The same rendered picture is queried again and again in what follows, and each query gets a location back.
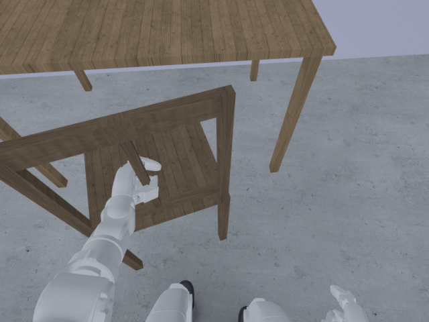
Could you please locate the left robot forearm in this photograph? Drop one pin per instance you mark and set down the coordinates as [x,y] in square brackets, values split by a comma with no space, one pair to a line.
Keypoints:
[104,250]

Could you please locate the left robot upper arm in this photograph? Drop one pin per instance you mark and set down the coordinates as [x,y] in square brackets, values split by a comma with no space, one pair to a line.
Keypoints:
[77,298]

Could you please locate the right robot shin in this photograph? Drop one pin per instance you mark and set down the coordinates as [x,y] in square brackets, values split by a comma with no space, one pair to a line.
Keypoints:
[257,299]

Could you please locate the chair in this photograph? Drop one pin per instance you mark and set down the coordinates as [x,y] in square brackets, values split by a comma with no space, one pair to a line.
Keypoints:
[168,132]

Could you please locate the right robot hand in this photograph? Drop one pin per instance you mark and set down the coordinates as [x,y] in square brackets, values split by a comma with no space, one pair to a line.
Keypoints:
[352,311]

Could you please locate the left robot hand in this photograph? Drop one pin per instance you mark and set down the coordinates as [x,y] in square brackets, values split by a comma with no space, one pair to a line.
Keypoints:
[127,183]

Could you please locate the table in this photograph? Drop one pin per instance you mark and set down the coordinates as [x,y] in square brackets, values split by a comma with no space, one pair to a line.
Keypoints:
[77,35]

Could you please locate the robot right thigh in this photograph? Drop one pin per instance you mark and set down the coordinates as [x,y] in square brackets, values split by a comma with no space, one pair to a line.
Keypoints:
[265,311]

